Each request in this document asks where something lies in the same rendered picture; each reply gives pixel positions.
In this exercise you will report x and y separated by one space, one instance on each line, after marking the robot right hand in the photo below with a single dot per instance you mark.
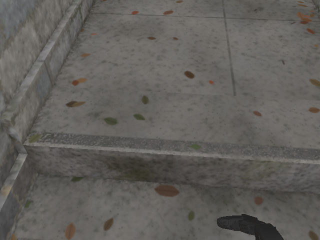
250 225

